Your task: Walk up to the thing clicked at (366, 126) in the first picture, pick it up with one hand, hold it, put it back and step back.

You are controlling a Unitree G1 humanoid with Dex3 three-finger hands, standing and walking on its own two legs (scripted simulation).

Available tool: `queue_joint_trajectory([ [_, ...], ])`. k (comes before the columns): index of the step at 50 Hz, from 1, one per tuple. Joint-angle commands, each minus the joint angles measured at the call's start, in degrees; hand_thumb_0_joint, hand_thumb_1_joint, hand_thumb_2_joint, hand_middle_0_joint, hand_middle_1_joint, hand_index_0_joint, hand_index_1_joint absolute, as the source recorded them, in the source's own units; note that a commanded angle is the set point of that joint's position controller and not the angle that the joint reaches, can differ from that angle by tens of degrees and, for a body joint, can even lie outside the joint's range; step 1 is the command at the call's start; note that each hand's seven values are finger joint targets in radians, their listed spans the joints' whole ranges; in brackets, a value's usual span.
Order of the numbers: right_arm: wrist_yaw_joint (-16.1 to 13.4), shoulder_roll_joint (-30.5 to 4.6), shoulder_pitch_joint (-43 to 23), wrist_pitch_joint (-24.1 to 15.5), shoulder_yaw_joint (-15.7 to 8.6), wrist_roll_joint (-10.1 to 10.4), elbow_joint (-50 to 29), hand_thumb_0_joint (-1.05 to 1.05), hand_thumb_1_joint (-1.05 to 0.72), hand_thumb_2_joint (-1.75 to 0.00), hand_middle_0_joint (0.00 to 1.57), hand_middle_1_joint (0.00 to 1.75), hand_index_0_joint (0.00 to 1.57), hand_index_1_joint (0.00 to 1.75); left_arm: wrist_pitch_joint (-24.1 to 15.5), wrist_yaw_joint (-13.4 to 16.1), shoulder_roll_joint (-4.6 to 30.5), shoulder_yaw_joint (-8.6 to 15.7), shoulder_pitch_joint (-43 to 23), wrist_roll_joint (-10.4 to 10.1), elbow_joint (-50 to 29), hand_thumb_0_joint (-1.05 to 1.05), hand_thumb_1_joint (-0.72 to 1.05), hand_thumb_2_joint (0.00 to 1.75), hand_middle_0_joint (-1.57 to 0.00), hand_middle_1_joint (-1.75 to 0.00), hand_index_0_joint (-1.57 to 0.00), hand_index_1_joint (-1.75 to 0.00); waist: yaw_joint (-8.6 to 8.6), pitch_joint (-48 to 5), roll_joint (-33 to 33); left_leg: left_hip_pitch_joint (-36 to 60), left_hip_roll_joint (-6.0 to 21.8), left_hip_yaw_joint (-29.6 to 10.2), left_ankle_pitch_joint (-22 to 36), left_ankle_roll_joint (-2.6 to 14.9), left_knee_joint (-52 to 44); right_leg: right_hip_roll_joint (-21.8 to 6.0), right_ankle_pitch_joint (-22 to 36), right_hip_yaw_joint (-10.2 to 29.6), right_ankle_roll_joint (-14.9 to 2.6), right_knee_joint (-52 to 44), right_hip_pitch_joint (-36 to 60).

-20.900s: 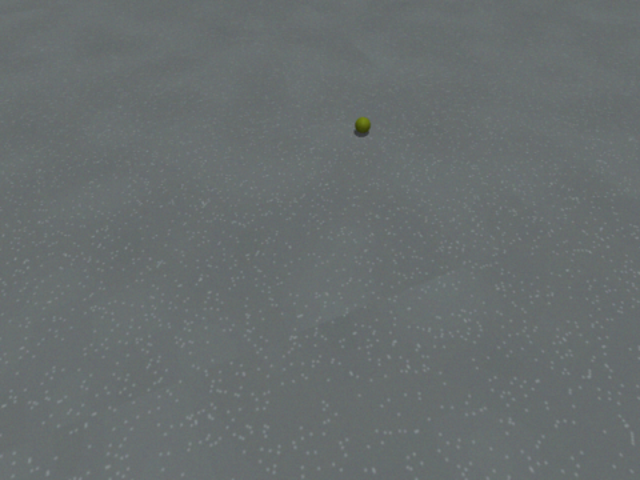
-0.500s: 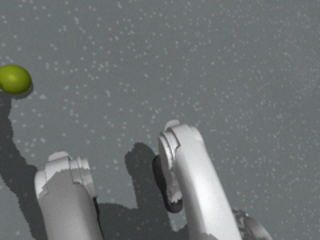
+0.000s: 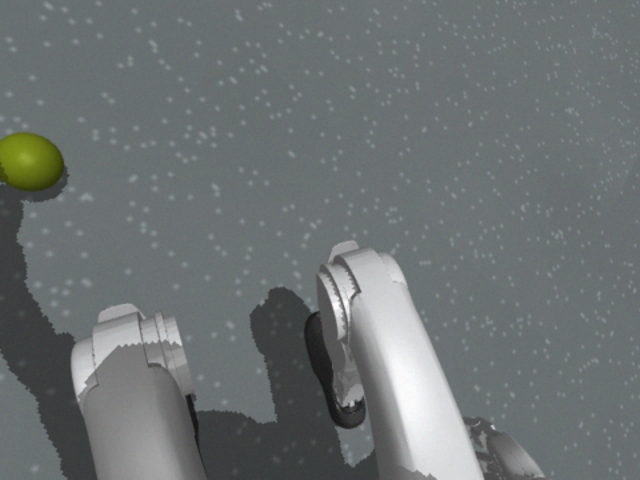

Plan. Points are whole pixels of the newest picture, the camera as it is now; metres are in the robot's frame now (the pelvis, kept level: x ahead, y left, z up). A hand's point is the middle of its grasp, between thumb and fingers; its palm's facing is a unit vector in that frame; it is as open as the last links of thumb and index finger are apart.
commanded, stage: rise first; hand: left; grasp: from above
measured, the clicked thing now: (29, 162) +0.54 +0.27 -0.29
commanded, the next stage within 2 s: approach in 0.28 s
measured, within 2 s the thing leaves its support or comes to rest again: neither
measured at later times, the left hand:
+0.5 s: hand out of the picture +0.50 +0.32 -0.16, palm faces -0.43 -0.06 -0.90, open 14.0 cm
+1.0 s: hand (5, 134) +0.53 +0.26 -0.18, palm faces -0.44 -0.05 -0.90, open 13.8 cm
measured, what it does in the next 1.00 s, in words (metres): stands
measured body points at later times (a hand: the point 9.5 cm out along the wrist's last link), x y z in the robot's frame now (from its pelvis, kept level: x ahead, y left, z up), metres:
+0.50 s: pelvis +0.00 +0.00 +0.00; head +0.25 +0.09 +0.36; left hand +0.52 +0.32 -0.11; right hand +0.03 -0.27 -0.08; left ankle +0.07 +0.12 -0.30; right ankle +0.11 -0.14 -0.30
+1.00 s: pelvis +0.00 +0.00 +0.00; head +0.27 +0.07 +0.35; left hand +0.55 +0.26 -0.13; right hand -0.01 -0.26 -0.08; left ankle +0.07 +0.12 -0.30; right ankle +0.11 -0.14 -0.30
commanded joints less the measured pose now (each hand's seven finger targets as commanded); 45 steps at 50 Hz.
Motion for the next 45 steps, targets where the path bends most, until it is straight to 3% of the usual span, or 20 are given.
queue_joint_trajectory([
  [1,-0.50,-16.20,12.92,0.20,-5.23,-0.01,0.24,0.00,-0.91,-0.90,0.20,0.30,0.20,0.30,0.41,1.75,12.70,0.85,-17.28,-0.97,-8.04,0.00,-0.55,1.02,-0.10,-0.99,-0.09,-1.00,-0.81,-37.86,24.29,31.71,0.97,5.90,10.88,1.67,-16.53,1.31,12.22,-7.98,-5.63,-10.82,17.11],
  [7,-0.46,-16.25,13.52,0.42,-5.01,0.00,0.12,0.00,-0.90,-0.90,0.20,0.30,0.20,0.30,0.12,0.94,13.70,1.40,-17.86,-1.04,-9.31,0.00,-0.53,1.00,-0.11,-0.98,-0.10,-0.99,-1.33,-39.07,22.24,31.19,0.85,6.13,12.75,1.95,-15.83,1.32,13.78,-7.82,-5.31,-10.90,19.39],
  [11,-0.47,-16.37,13.54,0.33,-4.81,-0.08,0.00,0.00,-0.90,-0.90,0.20,0.30,0.20,0.30,-0.44,0.60,12.43,0.67,-17.56,-1.15,-7.67,0.00,-0.55,1.01,-0.09,-0.99,-0.08,-1.00,-2.08,-36.32,22.77,31.51,1.02,5.27,11.02,1.67,-16.42,1.23,11.98,-8.28,-5.48,-10.88,16.72],
  [14,-0.58,-16.69,13.31,0.42,-5.13,-0.12,-0.38,0.00,-0.90,-0.90,0.20,0.30,0.20,0.30,-0.98,1.07,15.74,2.51,-19.31,-0.88,-10.83,0.00,-0.53,1.00,-0.12,-0.97,-0.10,-0.99,-0.56,-39.09,24.09,32.38,0.92,5.78,10.90,1.61,-16.25,1.23,11.82,-7.95,-5.68,-10.81,17.58],
  [16,-0.43,-15.94,13.13,0.38,-4.82,-0.25,-0.26,0.00,-0.91,-0.90,0.20,0.30,0.20,0.30,-0.94,1.04,13.33,1.07,-18.49,-0.70,-9.29,0.00,-0.54,1.00,-0.11,-0.98,-0.10,-1.00,-1.33,-38.28,23.36,31.27,0.90,6.51,10.62,1.86,-15.59,1.46,11.86,-7.66,-5.52,-11.32,18.51],
  [18,-0.67,-16.24,13.31,0.36,-4.86,-0.20,-0.24,0.00,-0.91,-0.90,0.20,0.30,0.20,0.30,-0.92,1.53,15.69,2.28,-19.58,-0.48,-10.49,0.00,-0.55,1.02,-0.11,-0.99,-0.09,-1.00,-0.87,-40.50,23.76,31.39,0.85,6.86,11.22,1.96,-15.24,1.52,12.51,-7.43,-5.40,-11.46,19.80],
  [19,-0.63,-16.15,13.33,0.27,-4.88,-0.23,-0.34,0.00,-0.91,-0.90,0.20,0.30,0.20,0.30,-0.86,1.45,15.03,1.96,-19.38,-0.86,-10.34,0.00,-0.61,1.08,-0.11,-0.95,-0.07,-0.99,-1.22,-40.07,23.74,30.96,0.83,6.78,11.20,1.93,-15.29,1.44,12.44,-7.52,-5.39,-11.41,19.75],
  [20,-0.63,-15.90,13.34,0.28,-4.96,-0.22,-0.12,0.00,-0.91,-0.90,0.20,0.30,0.20,0.30,-0.63,1.39,14.26,1.60,-18.69,-0.86,-10.56,0.00,-0.56,1.01,-0.08,-1.03,-0.08,-1.05,-0.61,-41.13,24.15,31.49,0.82,7.10,11.62,1.99,-15.41,1.48,13.03,-7.36,-5.33,-11.74,20.56],
  [22,-0.78,-15.80,13.57,0.38,-5.28,-0.16,0.20,0.00,-0.91,-0.90,0.20,0.30,0.20,0.30,-0.39,1.46,12.01,0.33,-19.64,-0.82,-11.23,0.00,-0.54,1.00,-0.09,-1.05,-0.09,-1.05,-1.27,-41.48,24.50,32.60,0.98,6.76,11.57,1.72,-15.95,1.55,13.00,-7.78,-5.50,-11.48,19.20],
  [27,-1.11,-16.02,14.67,-0.04,-5.32,-0.01,1.04,0.00,-0.91,-0.90,0.20,0.30,0.20,0.30,0.50,1.41,4.90,-4.33,-26.08,-1.77,-10.02,0.00,-0.54,1.01,-0.08,-1.07,-0.08,-1.06,-5.28,-36.80,23.79,31.69,1.28,5.57,9.32,1.68,-16.42,1.57,12.09,-8.62,-5.70,-11.65,14.85],
  [31,-1.48,-16.30,15.20,-0.37,-4.37,-0.36,1.51,0.00,-0.91,-0.90,0.20,0.30,0.20,0.30,1.88,2.17,3.41,-6.25,-28.10,-1.01,-5.07,0.00,-0.54,1.02,-0.08,-1.09,-0.09,-1.08,-6.42,-35.07,22.91,30.17,1.14,5.72,9.69,1.76,-15.56,1.69,12.86,-8.62,-5.59,-11.51,15.28],
  [38,-1.18,-17.11,15.34,-0.50,-2.57,-0.68,-1.13,0.00,-0.91,-0.90,0.20,0.30,0.20,0.30,6.35,4.44,9.79,-2.79,-31.19,1.76,-2.78,0.00,-0.55,1.03,-0.08,-1.08,-0.09,-1.08,-5.76,-38.53,28.14,32.96,1.22,5.94,14.09,1.26,-15.92,1.47,15.73,-8.36,-5.88,-9.91,16.87],
  [40,-1.23,-17.46,13.99,-0.53,-2.23,-0.25,-2.65,0.00,-0.91,-0.90,0.20,0.30,0.20,0.30,7.86,4.95,11.57,-1.45,-27.89,1.53,-1.63,0.00,-0.55,1.03,-0.08,-1.07,-0.08,-1.07,-4.31,-39.93,27.17,32.12,1.14,6.06,14.13,1.54,-15.78,1.42,15.66,-8.18,-5.87,-9.78,17.77],
  [41,-1.01,-17.05,14.09,-0.51,-1.70,-0.22,-3.13,0.00,-0.91,-0.90,0.20,0.30,0.20,0.30,8.59,4.81,11.33,-1.62,-26.29,1.70,-1.18,0.00,-0.56,1.02,-0.09,-1.06,-0.08,-1.06,-4.45,-40.03,27.61,31.70,1.10,6.71,14.48,1.69,-15.62,1.74,15.98,-7.99,-5.86,-9.91,19.69],
  [43,-1.16,-17.25,13.11,-0.31,-1.74,0.49,-3.78,0.00,-0.91,-0.90,0.20,0.30,0.20,0.30,9.59,4.62,13.65,-0.13,-24.64,0.60,-3.37,0.00,-0.55,1.05,-0.10,-1.05,-0.09,-1.06,-2.72,-42.30,27.94,31.27,1.10,6.88,14.88,1.84,-15.95,1.83,16.09,-7.77,-5.89,-9.69,21.03],
  [45,-1.29,-17.39,12.54,-0.19,-1.48,0.97,-4.46,0.00,-0.91,-0.90,0.20,0.30,0.20,0.30,10.45,3.82,14.44,0.45,-22.59,-0.97,-4.07,0.00,-0.55,1.08,-0.11,-1.05,-0.09,-1.06,-2.44,-41.53,25.76,29.50,1.16,6.85,13.90,2.23,-15.61,1.89,15.18,-7.61,-5.78,-9.84,21.23],
])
